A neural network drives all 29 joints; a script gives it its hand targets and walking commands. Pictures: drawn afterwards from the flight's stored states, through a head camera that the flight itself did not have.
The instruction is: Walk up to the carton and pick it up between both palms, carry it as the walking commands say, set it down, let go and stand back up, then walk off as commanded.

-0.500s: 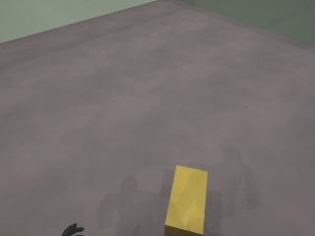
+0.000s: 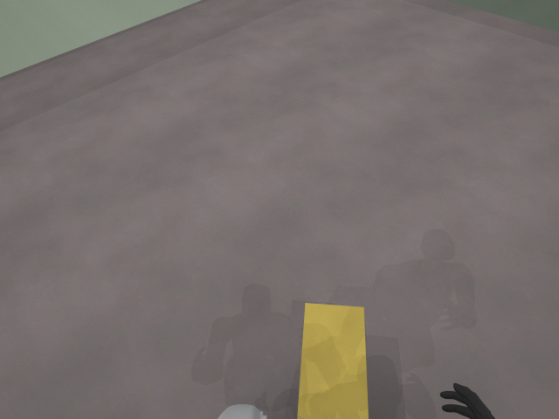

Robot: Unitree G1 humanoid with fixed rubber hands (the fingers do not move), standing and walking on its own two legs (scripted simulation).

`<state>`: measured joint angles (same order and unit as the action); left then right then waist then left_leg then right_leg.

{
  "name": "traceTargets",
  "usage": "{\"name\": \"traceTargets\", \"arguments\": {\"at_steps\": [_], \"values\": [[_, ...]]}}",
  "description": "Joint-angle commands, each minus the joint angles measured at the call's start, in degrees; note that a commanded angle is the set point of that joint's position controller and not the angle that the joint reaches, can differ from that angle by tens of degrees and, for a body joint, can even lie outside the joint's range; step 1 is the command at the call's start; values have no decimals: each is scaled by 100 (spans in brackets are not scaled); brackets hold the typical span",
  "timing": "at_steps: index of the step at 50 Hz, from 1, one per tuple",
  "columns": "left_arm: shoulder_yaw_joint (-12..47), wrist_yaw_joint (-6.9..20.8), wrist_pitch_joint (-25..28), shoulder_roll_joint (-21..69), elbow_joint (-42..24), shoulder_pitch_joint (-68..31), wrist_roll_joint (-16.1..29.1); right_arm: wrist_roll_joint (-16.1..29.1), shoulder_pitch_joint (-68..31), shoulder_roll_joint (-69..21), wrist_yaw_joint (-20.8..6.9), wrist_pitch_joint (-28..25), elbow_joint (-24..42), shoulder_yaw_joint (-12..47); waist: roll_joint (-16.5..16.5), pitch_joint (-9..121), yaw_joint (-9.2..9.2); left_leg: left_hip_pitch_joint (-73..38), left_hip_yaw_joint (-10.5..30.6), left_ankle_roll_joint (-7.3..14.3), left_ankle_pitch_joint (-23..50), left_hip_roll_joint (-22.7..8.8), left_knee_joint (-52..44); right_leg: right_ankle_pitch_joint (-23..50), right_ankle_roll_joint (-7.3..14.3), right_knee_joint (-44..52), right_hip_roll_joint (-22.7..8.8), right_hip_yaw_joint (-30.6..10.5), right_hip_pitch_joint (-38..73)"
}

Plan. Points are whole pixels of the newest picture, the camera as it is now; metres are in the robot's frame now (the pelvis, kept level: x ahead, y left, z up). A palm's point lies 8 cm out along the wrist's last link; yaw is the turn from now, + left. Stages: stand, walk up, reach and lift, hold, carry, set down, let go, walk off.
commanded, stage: walk off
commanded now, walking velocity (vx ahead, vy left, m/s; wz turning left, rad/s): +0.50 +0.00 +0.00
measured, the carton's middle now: (331, 374) +0.32 -0.08 -0.62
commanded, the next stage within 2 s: stand in 0.14 s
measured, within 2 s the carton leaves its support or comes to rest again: rests again in 0.50 s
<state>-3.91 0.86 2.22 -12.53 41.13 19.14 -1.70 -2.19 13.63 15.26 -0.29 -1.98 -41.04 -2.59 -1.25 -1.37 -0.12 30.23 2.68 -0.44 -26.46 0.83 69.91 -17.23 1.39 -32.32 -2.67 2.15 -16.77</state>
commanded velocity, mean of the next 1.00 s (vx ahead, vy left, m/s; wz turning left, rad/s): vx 0.06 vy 0.00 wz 0.00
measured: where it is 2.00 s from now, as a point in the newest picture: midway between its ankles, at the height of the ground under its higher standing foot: outside the picture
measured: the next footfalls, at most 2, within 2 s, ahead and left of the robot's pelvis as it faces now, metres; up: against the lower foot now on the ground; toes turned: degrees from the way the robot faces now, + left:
left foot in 0.26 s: +0.19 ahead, +0.12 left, +0.00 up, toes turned +3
right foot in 0.78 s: +0.08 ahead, -0.10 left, +0.00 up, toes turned -7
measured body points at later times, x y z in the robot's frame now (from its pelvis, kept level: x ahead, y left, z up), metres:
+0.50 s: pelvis +0.12 +0.05 +0.00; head +0.14 +0.07 +0.45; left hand +0.24 +0.30 -0.12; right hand +0.14 -0.21 -0.11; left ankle +0.15 +0.11 -0.74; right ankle +0.04 -0.10 -0.66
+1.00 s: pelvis +0.04 -0.03 +0.00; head +0.04 -0.07 +0.45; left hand +0.14 +0.21 -0.11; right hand +0.10 -0.27 -0.15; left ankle +0.03 +0.13 -0.70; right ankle +0.04 -0.09 -0.74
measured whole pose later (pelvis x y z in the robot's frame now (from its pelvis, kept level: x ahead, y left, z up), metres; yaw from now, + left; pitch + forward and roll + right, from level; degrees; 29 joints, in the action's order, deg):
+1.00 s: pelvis +0.04 -0.03 +0.00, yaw -4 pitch -1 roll +4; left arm -3.9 -1.1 -1.4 -9.5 43.5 17.2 -1.7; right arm -1.4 17.4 12.3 -0.2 2.2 -43.8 -2.6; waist -0.9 -1.2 0.0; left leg 17.3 -1.8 0.5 -19.2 -0.6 42.7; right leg -16.6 4.3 -32.5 -0.6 2.4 -15.3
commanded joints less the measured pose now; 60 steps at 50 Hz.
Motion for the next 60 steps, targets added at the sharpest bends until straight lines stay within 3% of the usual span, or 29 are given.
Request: {"name": "traceTargets", "arguments": {"at_steps": [1, 3, 7, 8, 9, 10, 11, 12, 14, 17, 19, 24, 27, 31, 34, 35, 37, 38, 39, 40, 42, 44, 45, 48, 51, 53, 54, 56, 60], "values": [[-168, -15, 270, -914, -171, -109, 14, 49, -168, -101, -225, 75, 483, 83, 1322, -4, -65, -393, -582, -315, 1380, -541, -1852, 1306, 549, 2066, -824, -207, -352], [-205, 26, 226, -965, -190, 23, -4, 71, -503, -150, -259, 45, 482, 125, 1154, -21, 9, -492, -743, -419, 2008, -448, -2569, 1072, 412, 1947, -768, -100, -156], [-235, 27, 126, -990, -200, 226, 81, 60, -418, -91, -187, -66, 259, 102, 1194, 423, 114, -808, -873, -230, 1685, -346, -3705, 1592, 400, 1198, -1065, -451, 856], [-210, 1, 139, -923, -291, 119, 116, 38, 62, 15, -140, -123, 113, 48, 832, 830, -139, -1665, -714, -96, 1867, -250, -4098, 2465, 249, 388, -1044, -535, 832], [-149, -31, 129, -729, -291, 255, 127, 11, 683, 204, -68, -196, -69, -10, 428, 1092, -347, -2151, -414, -14, 2091, -461, -4563, 2446, 71, -673, -658, -241, 853], [-47, -30, 147, -374, -438, 481, 123, -80, 1467, 839, 37, -282, -246, -171, -1218, 1707, -570, -3409, 1291, 353, 3647, -1956, -4514, 539, -270, -2441, -180, -15, -331], [-26, -79, 98, -153, -399, 760, 42, -80, 1751, 1149, 47, -266, -423, -259, -1724, 1676, -400, -4070, 2475, 562, 5675, -2587, -4517, -1747, -276, -3211, 298, -298, -1332], [-119, -116, 25, -466, -280, 701, 16, 31, 1500, 996, 55, -264, -398, -206, -1049, 1431, -356, -3911, 2021, 735, 6815, -2501, -4331, -1663, -213, -3473, 180, -452, -1547], [-125, -138, -36, -407, -272, 154, 34, 44, 1233, 359, 107, -288, -388, -44, -469, 661, -237, -3402, 1258, 98, 7696, -1963, -4346, -811, -279, -3118, 77, -450, -1779], [-92, -114, -163, -302, -184, -96, 164, 18, 1316, 268, 186, -312, -364, -7, -1027, 793, -290, -3511, 563, -425, 8657, -1528, -4389, -620, -500, -3261, 156, -343, -1562], [-70, -99, -264, -333, -101, -99, 184, 91, 1441, 317, 210, -297, -344, -24, -981, 862, -260, -3550, 550, -443, 8213, -1417, -4513, -459, -578, -3155, 168, -320, -1457], [-5, -121, -492, -156, -27, -598, 114, 181, 1276, 118, 198, -222, -163, 105, -554, 597, -83, -2110, 610, -56, 6420, -1511, -5216, -256, -576, -2582, 44, -121, -408], [12, -171, -612, -164, -37, -556, 112, 92, 909, 353, 163, -35, 33, 11, -412, -52, 69, -744, 370, 479, 3313, -1475, -5606, -450, -489, -1981, -107, -38, 39], [64, -128, -612, 16, 13, -575, 95, 22, 764, 446, 145, 220, 67, -53, -542, -416, -51, 232, 524, 664, -225, -1203, -5990, -511, -246, -1019, 110, 227, 724], [0, -189, -545, -95, 266, 67, 70, 24, 981, 523, 120, 309, -87, -139, -134, -121, 22, -19, 461, 578, -362, -1049, -5527, 75, -19, 227, 298, 395, 1292], [-8, -208, -485, -108, 256, 286, 73, 23, 966, 452, 94, 303, -103, -129, 137, 87, 188, -268, 249, 420, -272, -937, -5298, 86, 46, 695, 49, 36, 1269], [-131, -200, -401, -731, 223, 181, 23, 125, 445, 11, -13, 282, 132, -61, 1563, 112, 115, -876, -641, -37, 571, -144, -3834, -1296, 381, 1931, -1206, -1485, 87], [-165, -281, -405, -821, 91, -130, -4, 51, 522, -27, -12, 282, 76, -86, 1665, -73, 76, -1088, -566, -2, 354, 8, -2924, -1897, 658, 2362, -1494, -1834, -695], [-153, -315, -359, -801, -12, -385, -46, -24, 403, -21, -76, 294, 120, -100, 1539, -352, 58, -887, -329, 11, 313, -39, -2517, -1797, 745, 2366, -1514, -1770, -892], [-120, -276, -331, -702, -76, -600, -80, 22, 525, 40, -98, 309, 35, -122, 1441, -304, -21, -1038, -370, -2, 350, 29, -1960, -1159, 736, 2242, -1268, -1226, -1038], [-19, -297, -212, -443, -104, -784, -71, 23, 578, -163, -106, 362, -27, -80, 1158, -245, -138, -670, -439, 93, 669, 10, -1824, 618, 618, 1733, -985, -852, -361], [28, -285, -206, -205, -3, -367, -56, 75, 434, -244, -14, 369, -24, -57, 1015, -127, -1, -396, -416, 75, 350, 45, -2234, 2745, 597, 1194, -829, -741, 462], [1, -271, -189, -292, 38, -122, -35, 90, 279, -369, 41, 376, 37, -29, 1239, 43, 87, -541, -434, 73, 123, 40, -2612, 3159, 648, 1085, -876, -730, 658], [9, -247, -171, -258, 136, 74, -5, 119, 412, -234, 47, 386, -54, -65, 1339, 353, 193, -1020, -467, -9, -79, 83, -3158, 3351, 596, 874, -821, -812, 992], [-7, -248, -197, -335, 45, -111, 31, 120, 347, -212, 105, 414, -74, -20, 1335, -34, 101, -1443, -460, -35, 387, 2, -3997, 2607, 554, 968, -759, -836, 551], [-6, -178, -242, -347, -48, -234, 70, 106, 595, -116, 124, 369, -155, -36, 763, 60, -91, -2232, -208, 14, 1327, -297, -4636, 1413, 422, 985, -670, -883, 106], [1, -155, -230, -181, -96, -218, 67, 63, 580, 102, 147, 344, -182, -66, 243, -12, -14, -2295, 37, 70, 2110, -544, -4474, 892, 308, 981, -508, -899, -118], [-16, -151, -242, -236, -118, -245, 90, 121, 546, 80, 177, 314, -262, -15, -14, -210, 28, -2025, 100, 189, 2295, -676, -4469, 500, 228, 1114, -335, -823, 11], [-41, -186, -283, -228, 34, -233, 92, 95, 483, -17, 199, 291, -298, 30, -135, -460, 86, -1497, 221, 172, 962, -580, -4797, 156, 266, 1278, -205, -818, 165]]}}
